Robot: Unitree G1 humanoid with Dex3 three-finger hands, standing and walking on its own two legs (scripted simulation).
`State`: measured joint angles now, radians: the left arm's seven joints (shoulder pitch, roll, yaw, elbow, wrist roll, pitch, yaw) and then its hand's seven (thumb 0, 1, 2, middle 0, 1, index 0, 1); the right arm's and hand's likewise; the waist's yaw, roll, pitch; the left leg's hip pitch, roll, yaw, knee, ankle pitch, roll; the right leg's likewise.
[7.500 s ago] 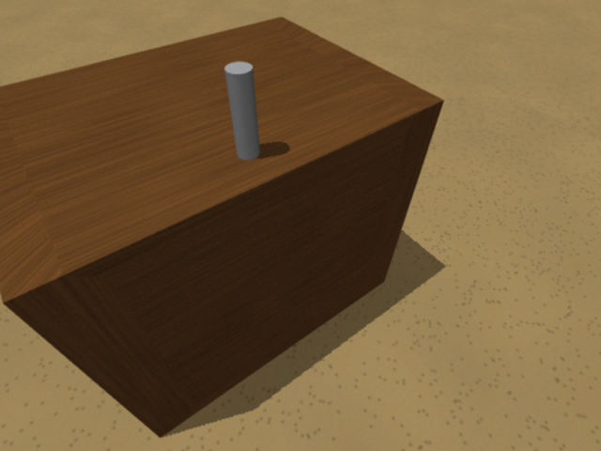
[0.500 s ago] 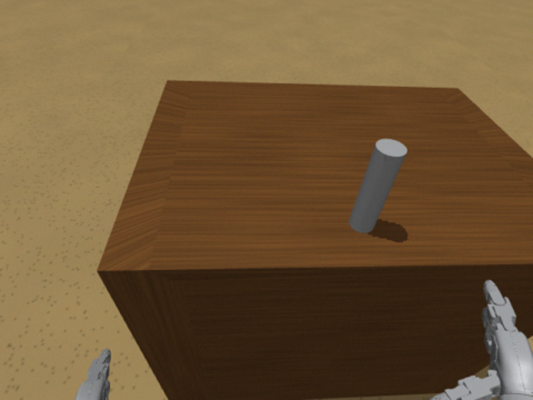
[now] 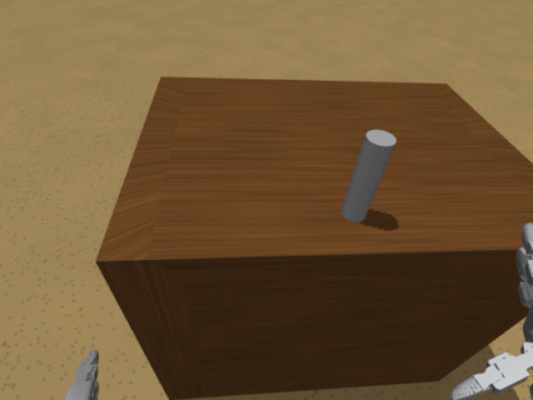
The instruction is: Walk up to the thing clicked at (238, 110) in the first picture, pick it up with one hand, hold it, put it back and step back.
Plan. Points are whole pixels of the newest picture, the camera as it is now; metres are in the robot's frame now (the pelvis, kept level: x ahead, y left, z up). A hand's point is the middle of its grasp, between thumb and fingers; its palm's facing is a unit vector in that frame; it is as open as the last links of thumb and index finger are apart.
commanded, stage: rise first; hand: right
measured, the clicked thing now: (365, 179) +0.46 -0.19 +0.11
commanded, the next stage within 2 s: go down in 0.66 s
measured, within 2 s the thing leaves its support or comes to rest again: neither
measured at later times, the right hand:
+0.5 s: hand (510, 301) +0.19 -0.26 +0.17, palm faces +0.39 +0.82 -0.43, open 17.6 cm
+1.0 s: hand (522, 287) +0.19 -0.26 +0.19, palm faces +0.43 +0.81 -0.41, open 17.5 cm
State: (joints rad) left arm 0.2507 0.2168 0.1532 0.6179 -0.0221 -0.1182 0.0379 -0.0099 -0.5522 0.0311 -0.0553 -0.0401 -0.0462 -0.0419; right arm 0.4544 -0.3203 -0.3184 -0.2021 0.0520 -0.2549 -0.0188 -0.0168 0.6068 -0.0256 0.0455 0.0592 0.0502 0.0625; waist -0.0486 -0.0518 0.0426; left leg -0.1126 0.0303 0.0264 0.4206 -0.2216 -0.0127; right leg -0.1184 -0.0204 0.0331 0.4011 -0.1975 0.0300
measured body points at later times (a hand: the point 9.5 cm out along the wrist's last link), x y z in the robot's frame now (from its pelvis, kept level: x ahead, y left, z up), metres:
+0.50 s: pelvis -0.01 +0.00 +0.00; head -0.02 +0.02 +0.45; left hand +0.16 +0.25 -0.09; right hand +0.16 -0.30 +0.19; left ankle +0.01 +0.13 -0.74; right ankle +0.02 -0.14 -0.74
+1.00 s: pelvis +0.00 +0.00 +0.00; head -0.02 +0.02 +0.45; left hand +0.17 +0.26 -0.09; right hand +0.16 -0.30 +0.21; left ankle +0.01 +0.13 -0.74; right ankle +0.02 -0.14 -0.74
